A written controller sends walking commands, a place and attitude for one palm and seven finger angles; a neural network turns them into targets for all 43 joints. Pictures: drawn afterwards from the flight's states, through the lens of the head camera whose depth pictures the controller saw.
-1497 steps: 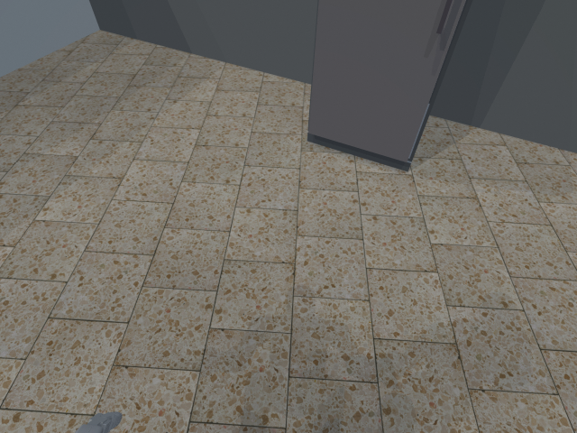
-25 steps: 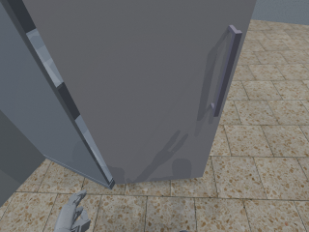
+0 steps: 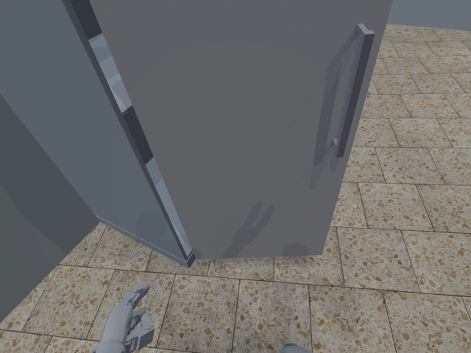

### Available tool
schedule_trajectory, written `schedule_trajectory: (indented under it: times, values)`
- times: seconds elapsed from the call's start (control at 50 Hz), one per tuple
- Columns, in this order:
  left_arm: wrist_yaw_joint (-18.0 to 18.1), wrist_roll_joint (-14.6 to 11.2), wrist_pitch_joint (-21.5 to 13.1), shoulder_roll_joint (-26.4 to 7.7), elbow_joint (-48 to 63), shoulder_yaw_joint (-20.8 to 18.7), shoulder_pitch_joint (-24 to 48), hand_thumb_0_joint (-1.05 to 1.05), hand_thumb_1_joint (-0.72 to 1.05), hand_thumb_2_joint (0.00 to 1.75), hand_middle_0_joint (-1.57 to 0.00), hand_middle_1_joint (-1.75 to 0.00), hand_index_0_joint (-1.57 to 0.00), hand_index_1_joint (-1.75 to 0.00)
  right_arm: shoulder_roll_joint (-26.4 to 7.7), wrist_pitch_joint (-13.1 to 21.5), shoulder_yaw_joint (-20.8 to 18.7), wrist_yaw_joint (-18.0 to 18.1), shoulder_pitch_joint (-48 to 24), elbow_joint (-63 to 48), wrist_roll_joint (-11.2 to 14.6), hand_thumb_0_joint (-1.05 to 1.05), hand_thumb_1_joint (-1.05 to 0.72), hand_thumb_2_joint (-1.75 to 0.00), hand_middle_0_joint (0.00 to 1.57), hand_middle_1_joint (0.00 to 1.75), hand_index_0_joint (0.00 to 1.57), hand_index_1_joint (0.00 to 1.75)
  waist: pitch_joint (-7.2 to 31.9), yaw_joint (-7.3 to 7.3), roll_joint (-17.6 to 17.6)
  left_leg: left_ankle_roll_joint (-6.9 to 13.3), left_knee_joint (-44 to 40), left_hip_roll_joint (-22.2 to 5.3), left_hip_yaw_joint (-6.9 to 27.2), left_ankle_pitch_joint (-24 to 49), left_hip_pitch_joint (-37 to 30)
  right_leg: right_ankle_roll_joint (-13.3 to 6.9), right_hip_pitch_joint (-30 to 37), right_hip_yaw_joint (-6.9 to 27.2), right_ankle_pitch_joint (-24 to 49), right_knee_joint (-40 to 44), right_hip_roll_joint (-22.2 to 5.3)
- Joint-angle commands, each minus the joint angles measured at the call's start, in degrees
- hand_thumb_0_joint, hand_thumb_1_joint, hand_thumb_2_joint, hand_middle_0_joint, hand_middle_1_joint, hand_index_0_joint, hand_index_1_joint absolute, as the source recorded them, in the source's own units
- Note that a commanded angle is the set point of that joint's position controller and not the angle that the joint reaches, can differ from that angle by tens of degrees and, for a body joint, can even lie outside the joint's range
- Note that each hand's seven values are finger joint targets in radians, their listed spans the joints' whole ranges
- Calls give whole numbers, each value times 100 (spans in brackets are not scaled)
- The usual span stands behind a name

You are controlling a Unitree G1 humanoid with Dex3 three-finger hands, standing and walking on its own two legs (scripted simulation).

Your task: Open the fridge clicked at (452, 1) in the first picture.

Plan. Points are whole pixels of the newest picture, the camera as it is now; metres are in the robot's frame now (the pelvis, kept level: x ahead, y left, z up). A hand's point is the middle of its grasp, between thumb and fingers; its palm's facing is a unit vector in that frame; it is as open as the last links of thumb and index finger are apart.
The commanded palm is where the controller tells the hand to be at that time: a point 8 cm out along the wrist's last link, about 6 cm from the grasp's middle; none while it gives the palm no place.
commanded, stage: stop stepping back and stand still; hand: right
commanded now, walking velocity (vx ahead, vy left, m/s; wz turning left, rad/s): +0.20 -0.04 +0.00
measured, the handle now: (348, 99) +0.60 -0.24 +0.11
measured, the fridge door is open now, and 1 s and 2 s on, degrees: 62 62 62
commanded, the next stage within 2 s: let the arm hang, fingers relaxed in 0.62 s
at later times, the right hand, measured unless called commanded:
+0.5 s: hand out of the picture +0.14 -0.32 +0.16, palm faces +0.50 +0.78 -0.37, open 7.4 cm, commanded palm +0.09 -0.34 +0.18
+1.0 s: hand out of the picture +0.04 -0.20 -0.16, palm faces +0.04 +0.98 -0.19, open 7.4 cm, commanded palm none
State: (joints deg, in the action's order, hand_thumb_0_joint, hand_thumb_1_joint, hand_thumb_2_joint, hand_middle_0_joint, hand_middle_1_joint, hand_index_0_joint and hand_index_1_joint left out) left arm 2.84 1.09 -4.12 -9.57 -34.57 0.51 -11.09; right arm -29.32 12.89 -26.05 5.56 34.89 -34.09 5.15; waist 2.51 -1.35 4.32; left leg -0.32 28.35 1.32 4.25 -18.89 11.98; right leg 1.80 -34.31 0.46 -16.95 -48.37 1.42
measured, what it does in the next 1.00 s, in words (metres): steps on the spot: right foot, then left foot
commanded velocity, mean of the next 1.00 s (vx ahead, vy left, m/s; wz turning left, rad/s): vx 0.05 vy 0.02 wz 0.00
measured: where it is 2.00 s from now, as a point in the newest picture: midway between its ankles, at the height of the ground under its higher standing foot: outside the picture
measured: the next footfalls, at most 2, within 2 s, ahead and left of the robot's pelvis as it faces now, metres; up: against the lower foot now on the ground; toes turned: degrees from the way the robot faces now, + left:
right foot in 0.08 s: +0.05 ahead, -0.12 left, +0.00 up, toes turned -2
left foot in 0.68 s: +0.00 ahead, +0.07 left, +0.00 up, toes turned -2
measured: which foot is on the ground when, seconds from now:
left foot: down 0.00-0.50, up 0.52-0.66, down 0.68-1.00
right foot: up 0.00-0.06, down 0.08-1.00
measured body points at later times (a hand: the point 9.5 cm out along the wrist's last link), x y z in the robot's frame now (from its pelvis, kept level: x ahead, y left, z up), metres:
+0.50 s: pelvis -0.04 -0.04 +0.00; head -0.07 -0.05 +0.45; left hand +0.11 +0.20 -0.08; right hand +0.11 -0.36 +0.18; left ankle -0.05 +0.09 -0.73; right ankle +0.01 -0.12 -0.73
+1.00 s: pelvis -0.04 -0.02 +0.00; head -0.03 -0.03 +0.45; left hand +0.08 +0.25 -0.12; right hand +0.03 -0.26 -0.15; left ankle -0.04 +0.07 -0.73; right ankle +0.01 -0.12 -0.73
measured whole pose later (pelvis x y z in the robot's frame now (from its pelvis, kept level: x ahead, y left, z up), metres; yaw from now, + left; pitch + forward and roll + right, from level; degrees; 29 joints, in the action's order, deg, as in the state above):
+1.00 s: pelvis -0.04 -0.02 +0.00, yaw -5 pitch -1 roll +0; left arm 0.6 2.1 0.1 -16.1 -52.1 0.3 -9.9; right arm -11.9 -3.2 0.8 -0.3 14.1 47.7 -1.3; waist -1.3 1.5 1.0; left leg 3.2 33.5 2.2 -3.6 -19.0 14.1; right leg -2.1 -20.1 1.9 -12.4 -33.2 3.2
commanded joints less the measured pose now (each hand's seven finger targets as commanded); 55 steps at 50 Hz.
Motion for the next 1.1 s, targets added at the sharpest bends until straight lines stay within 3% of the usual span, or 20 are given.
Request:
schedule_trajectory:
  times: [0.0,0.04,0.06,0.12,0.16,0.24,0.34,0.4,0.44,0.48,0.5,0.54,0.6,0.68,0.7,0.78,0.84,0.9,0.94,1.08]
  values:
    - [291,-60,-452,-907,590,-200,349,0,90,90,-20,-30,-20,-30,-543,100,-463,343,-1165,-156,-162,0,-90,-90,20,30,20,30,-65,242,-466,435,-491,-986,58,1001,1051,-193,1876,-37,292,1775,-258]
    - [402,-190,-702,-1169,629,-341,367,0,90,90,-20,-30,-20,-30,-422,137,-242,408,-1373,-67,-251,0,-90,-90,20,30,20,30,56,88,-1311,83,-42,-309,-192,601,860,-440,2343,772,989,2768,-919]
    - [408,-224,-763,-1248,657,-363,303,0,90,90,-20,-30,-20,-30,-463,203,-223,411,-1510,-274,-263,0,-90,-90,20,30,20,30,287,6,-1228,24,66,-103,-240,506,601,-534,2393,1164,1129,2837,-1157]
    - [370,-65,-853,-1068,619,-284,318,0,90,90,-20,-30,-20,-30,-449,288,-250,385,-1446,-854,-298,0,-90,-90,20,30,20,30,192,135,-1925,9,866,153,-260,-483,337,-477,1841,2314,-1288,4167,-1433]
    - [268,-67,-927,-991,658,-272,303,0,90,90,-20,-30,-20,-30,-381,322,-231,393,-1105,-1055,-350,0,-90,-90,20,30,20,30,290,61,-1838,75,566,116,-294,-384,69,-605,1773,1888,-1556,4143,-1336]
    - [185,-15,-819,-1016,733,-290,278,0,90,90,-20,-30,-20,-30,-577,212,-491,366,-203,-604,-361,0,-90,-90,20,30,20,30,295,46,-1403,216,-809,82,-474,-232,-915,-279,1100,811,-1384,3595,-633]
    - [209,-23,-590,-1000,495,-390,154,0,90,90,-20,-30,-20,-30,-422,108,-460,355,-613,68,-164,0,-90,-90,20,30,20,30,56,161,547,1059,-1838,-1467,1210,-1898,1319,-160,2000,198,-126,556,-205]
    - [227,-76,-594,-965,433,-286,202,0,90,90,-20,-30,-20,-30,-364,124,-260,383,-1273,166,-240,0,-90,-90,20,30,20,30,-330,281,-8,785,-1139,-1205,677,-1246,1280,-327,2039,188,-195,1410,-373]
    - [289,-101,-669,-1062,510,-283,371,0,90,90,-20,-30,-20,-30,-300,162,-127,362,-1584,49,-284,0,-90,-90,20,30,20,30,-479,227,-933,373,-371,-461,80,-772,1143,-484,2105,699,-329,2554,-641]
    - [282,-81,-757,-1032,486,-209,350,0,90,90,-20,-30,-20,-30,-350,262,-140,363,-1635,-259,-332,0,-90,-90,20,30,20,30,-400,205,-2091,43,962,199,-434,-848,885,-563,1745,2455,-2601,4270,-1418]
    - [271,-21,-775,-944,528,-186,387,0,90,90,-20,-30,-20,-30,-389,261,-151,373,-1792,-337,-388,0,-90,-90,20,30,20,30,-591,141,-2089,64,1517,212,-347,-730,781,-580,1357,2895,-2984,4733,-1643]
    - [211,1,-837,-862,560,-207,363,0,90,90,-20,-30,-20,-30,-537,294,-269,383,-1741,-470,-406,0,-90,-90,20,30,20,30,-369,32,-1315,104,1164,65,-282,-531,459,-625,1527,2361,-2038,4489,-1519]
    - [147,-30,-804,-888,611,-203,359,0,90,90,-20,-30,-20,-30,-285,227,-188,350,-774,-239,-417,0,-90,-90,20,30,20,30,95,17,-1340,151,-595,38,-546,-66,-668,-434,1477,1033,-1172,3751,-905]
    - [144,29,-691,-909,654,-260,311,0,90,90,-20,-30,-20,-30,-424,270,-390,316,-764,-34,-306,0,-90,-90,20,30,20,30,179,113,-432,444,-1277,-613,388,-81,-236,-241,1674,437,-138,2496,-383]
    - [-340,-145,-813,-1828,-716,-561,417,0,90,90,-20,-30,-20,-30,539,-649,1832,-461,-1020,4327,-696,0,-90,-90,20,30,20,30,6,378,-183,554,-148,-1262,-13,2000,525,-344,1621,530,1458,1144,-651]
    - [-201,-29,-60,-1620,-640,-499,-28,0,90,90,-20,-30,-20,-30,741,-1254,2026,-539,-1604,4938,-703,0,-90,-90,20,30,20,30,382,250,484,503,462,-712,-212,1343,601,-599,1732,1004,2338,1355,-835]
    - [-169,81,91,-1737,-741,-391,257,0,90,90,-20,-30,-20,-30,545,-1310,2105,-527,-2006,5932,-705,0,-90,-90,20,30,20,30,69,107,99,342,643,-401,-213,407,166,-861,1125,1673,1959,2230,-1018]
    - [-169,98,210,-1593,-1070,-292,518,0,90,90,-20,-30,-20,-30,471,-1276,2180,-513,-2090,7077,-690,0,-90,-90,20,30,20,30,-22,-6,-325,432,-165,-640,187,394,-265,-647,1027,1195,1074,2315,-582]
    - [-168,73,308,-1420,-1283,-249,422,0,90,90,-20,-30,-20,-30,393,-1233,2282,-501,-2293,7635,-668,0,-90,-90,20,30,20,30,-152,151,-334,645,-775,-987,538,352,222,-468,1612,777,842,1957,-294]
    - [-66,36,370,-1235,-2090,-205,-4,0,90,90,-20,-30,-20,-30,674,-1166,2378,-480,-2203,9009,-577,0,-90,-90,20,30,20,30,-41,199,-1198,492,-1121,-799,310,462,-76,-477,2120,906,969,2344,-571]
